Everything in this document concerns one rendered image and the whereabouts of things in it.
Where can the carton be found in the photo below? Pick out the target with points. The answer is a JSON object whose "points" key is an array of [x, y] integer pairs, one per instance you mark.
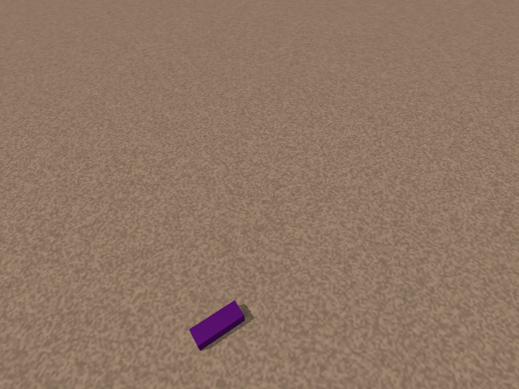
{"points": [[216, 325]]}

